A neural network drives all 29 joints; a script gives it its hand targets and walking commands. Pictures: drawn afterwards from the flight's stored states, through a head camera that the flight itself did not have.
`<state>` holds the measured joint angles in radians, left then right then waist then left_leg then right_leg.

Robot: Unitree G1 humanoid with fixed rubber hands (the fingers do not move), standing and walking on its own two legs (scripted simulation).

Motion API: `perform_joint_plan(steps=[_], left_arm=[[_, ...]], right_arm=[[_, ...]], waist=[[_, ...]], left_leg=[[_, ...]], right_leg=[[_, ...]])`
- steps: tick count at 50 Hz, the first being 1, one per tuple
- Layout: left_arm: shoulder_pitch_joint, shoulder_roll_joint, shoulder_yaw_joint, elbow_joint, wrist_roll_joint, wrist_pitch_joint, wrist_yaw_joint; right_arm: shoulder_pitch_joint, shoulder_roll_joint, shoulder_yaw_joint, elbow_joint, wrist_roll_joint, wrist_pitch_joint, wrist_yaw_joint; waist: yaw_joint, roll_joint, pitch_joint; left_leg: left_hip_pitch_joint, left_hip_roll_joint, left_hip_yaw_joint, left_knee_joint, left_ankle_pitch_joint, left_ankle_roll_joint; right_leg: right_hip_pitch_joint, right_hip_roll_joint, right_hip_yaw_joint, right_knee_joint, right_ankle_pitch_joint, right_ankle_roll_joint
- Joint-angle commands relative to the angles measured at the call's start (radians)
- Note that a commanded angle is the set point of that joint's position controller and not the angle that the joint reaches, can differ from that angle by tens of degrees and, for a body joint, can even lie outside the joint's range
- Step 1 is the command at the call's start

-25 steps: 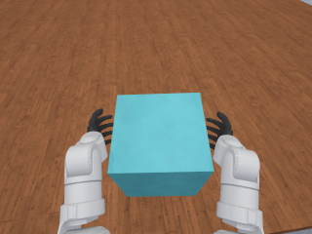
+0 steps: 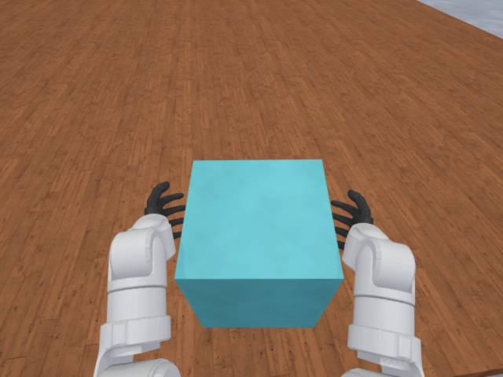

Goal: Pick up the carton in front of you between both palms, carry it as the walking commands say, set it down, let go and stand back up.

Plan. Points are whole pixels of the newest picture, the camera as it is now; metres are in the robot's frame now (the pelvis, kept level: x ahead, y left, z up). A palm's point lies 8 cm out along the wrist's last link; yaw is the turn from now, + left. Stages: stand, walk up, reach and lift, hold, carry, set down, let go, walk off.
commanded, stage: carry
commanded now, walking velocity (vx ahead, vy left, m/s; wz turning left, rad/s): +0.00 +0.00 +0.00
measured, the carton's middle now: (257, 250) +0.35 +0.00 +0.03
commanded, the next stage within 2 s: none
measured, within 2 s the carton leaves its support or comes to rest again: neither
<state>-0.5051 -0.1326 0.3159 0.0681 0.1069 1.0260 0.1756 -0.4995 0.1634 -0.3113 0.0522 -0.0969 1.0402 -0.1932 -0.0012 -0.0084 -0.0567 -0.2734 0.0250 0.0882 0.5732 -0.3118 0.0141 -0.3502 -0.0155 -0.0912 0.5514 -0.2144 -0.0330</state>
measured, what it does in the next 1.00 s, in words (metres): stands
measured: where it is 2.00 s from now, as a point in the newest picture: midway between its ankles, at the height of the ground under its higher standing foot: outside the picture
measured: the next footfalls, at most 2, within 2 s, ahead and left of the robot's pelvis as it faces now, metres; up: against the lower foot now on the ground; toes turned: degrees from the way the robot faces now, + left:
none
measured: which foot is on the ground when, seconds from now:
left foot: down 0.00-1.00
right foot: down 0.00-1.00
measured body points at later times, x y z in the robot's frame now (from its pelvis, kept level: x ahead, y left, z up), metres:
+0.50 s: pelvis -0.02 +0.01 +0.00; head -0.03 +0.01 +0.45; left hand +0.32 +0.17 +0.10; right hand +0.32 -0.14 +0.10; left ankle -0.01 +0.11 -0.73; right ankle +0.05 -0.10 -0.73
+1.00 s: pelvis -0.03 +0.02 +0.00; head -0.04 +0.02 +0.45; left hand +0.32 +0.18 +0.10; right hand +0.31 -0.13 +0.10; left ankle -0.01 +0.11 -0.73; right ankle +0.05 -0.10 -0.73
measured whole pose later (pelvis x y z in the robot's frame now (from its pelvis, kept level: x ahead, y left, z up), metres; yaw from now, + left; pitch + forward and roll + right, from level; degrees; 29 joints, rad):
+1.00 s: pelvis -0.03 +0.02 +0.00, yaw +0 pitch +1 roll +0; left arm -0.50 -0.13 0.32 0.06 0.10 1.02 0.18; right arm -0.50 0.16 -0.31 0.05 -0.09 1.04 -0.19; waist 0.00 -0.01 -0.05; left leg -0.32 0.00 0.10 0.58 -0.28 0.04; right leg -0.38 -0.04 -0.08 0.54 -0.16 -0.01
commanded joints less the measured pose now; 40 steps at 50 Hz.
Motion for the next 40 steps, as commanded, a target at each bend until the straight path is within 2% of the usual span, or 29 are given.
perform_joint_plan(steps=[1,40], left_arm=[[-0.652,-0.802,-0.58,-0.078,-0.199,-0.014,0.0],[-0.647,-0.8,-0.583,-0.083,-0.203,-0.016,0.0]], right_arm=[[-0.647,0.775,0.58,-0.059,0.177,-0.032,0.001],[-0.64,0.771,0.584,-0.071,0.176,-0.035,0.0]], waist=[[0.002,0.019,-0.369],[0.0,0.015,-0.381]], left_leg=[[0.056,0.114,-0.095,-0.093,0.166,0.027],[0.033,0.112,-0.108,-0.104,0.149,0.045]], right_leg=[[0.179,-0.122,0.113,-0.059,0.171,-0.025],[0.159,-0.127,0.111,-0.061,0.136,-0.015]])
